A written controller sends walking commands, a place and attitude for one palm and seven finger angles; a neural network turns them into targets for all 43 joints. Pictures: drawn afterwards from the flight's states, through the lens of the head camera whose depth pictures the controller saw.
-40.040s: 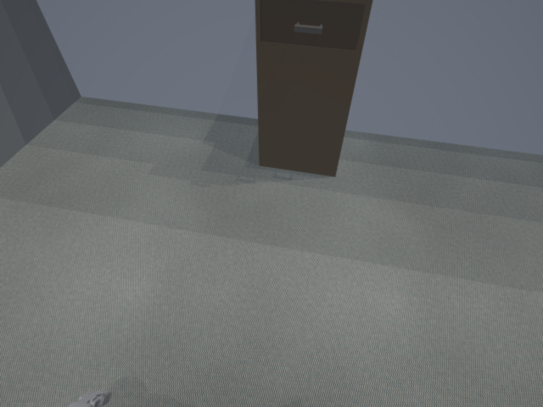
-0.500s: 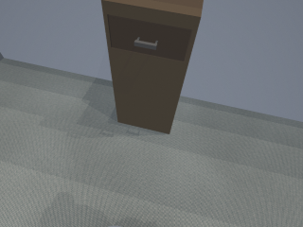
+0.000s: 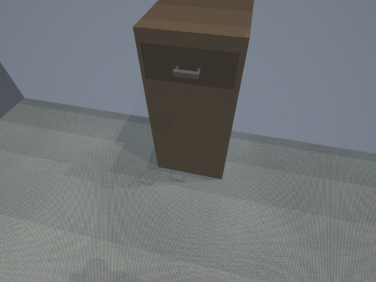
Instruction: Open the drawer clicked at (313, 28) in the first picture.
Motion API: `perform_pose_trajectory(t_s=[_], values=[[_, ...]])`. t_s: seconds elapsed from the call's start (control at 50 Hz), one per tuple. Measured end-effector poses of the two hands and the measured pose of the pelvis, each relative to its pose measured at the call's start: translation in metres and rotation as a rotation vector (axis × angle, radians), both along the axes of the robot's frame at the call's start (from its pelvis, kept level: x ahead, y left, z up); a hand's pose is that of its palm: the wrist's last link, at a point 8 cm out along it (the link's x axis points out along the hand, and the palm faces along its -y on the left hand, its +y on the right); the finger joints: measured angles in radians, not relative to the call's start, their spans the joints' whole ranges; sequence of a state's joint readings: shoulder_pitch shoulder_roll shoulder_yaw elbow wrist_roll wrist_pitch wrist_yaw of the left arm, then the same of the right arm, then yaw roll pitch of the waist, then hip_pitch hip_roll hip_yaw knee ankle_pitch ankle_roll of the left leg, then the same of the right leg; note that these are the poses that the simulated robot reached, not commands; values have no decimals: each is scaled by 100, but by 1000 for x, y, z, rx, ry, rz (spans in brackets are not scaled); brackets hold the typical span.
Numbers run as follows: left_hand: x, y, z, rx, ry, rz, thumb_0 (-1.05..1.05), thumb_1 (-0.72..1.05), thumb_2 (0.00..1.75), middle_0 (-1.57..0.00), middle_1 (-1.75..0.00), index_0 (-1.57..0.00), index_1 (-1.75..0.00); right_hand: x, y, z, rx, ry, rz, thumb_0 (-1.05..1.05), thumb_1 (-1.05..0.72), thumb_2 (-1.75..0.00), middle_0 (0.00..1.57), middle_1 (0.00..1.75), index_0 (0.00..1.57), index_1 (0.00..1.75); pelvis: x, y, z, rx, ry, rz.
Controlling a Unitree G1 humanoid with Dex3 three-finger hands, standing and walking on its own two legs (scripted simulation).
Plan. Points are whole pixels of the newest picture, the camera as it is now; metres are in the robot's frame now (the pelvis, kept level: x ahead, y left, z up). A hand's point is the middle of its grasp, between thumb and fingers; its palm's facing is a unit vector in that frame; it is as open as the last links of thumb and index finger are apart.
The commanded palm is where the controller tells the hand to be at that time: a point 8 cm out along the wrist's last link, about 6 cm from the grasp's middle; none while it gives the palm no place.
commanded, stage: let the arm hang, fingers relaxed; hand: left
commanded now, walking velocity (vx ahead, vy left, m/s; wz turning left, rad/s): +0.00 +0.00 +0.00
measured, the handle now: (187, 71) +0.86 +0.06 -0.01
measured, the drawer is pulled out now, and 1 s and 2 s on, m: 0.00 0.00 0.00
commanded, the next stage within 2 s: look to check the result in 0.24 s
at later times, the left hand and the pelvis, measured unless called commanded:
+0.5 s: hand out of the picture +0.09 +0.23 -0.16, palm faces -0.05 -0.95 -0.32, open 7.3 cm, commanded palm none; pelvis +0.02 -0.01 +0.00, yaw +0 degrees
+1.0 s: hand out of the picture +0.11 +0.24 -0.15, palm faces -0.03 -0.94 -0.35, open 7.3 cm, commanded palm none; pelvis +0.03 -0.02 +0.00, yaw -1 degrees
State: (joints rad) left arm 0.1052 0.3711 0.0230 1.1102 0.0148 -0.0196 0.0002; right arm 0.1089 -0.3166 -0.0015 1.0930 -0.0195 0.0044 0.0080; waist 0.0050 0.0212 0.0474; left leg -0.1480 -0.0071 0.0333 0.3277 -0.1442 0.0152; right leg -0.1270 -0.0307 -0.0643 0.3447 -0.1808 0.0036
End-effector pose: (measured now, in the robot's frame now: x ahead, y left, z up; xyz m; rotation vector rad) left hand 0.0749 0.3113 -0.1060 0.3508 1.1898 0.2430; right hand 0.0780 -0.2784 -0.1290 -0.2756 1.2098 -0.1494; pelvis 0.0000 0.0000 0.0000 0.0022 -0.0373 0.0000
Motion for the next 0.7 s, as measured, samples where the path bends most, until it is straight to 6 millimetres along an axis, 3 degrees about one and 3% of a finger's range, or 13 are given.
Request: perform_pose_trajectory(t_s=[0.1,0.22,0.48,0.7], values=[[25,-6,4,-4,-46,-35,0,91,90,-20,-30,-21,-30,7,-10,4,-18,-17,-6,1,-91,-90,20,30,20,30,4,-1,1,1,2,-3],[36,-18,-1,-31,-46,-54,0,91,90,-21,-30,-21,-30,3,-21,8,-43,4,-18,1,-91,-90,20,30,20,30,10,-4,1,1,4,-5],[17,-35,-17,-72,55,-30,0,91,90,-21,-30,-21,-30,-9,-28,8,-54,83,-36,1,-91,-90,20,30,20,30,19,-12,2,0,11,-8],[12,-33,-15,-55,77,-7,0,91,90,-21,-30,-21,-30,7,-25,5,-38,66,-26,1,-91,-90,20,30,20,30,25,-16,2,-1,12,-9]])
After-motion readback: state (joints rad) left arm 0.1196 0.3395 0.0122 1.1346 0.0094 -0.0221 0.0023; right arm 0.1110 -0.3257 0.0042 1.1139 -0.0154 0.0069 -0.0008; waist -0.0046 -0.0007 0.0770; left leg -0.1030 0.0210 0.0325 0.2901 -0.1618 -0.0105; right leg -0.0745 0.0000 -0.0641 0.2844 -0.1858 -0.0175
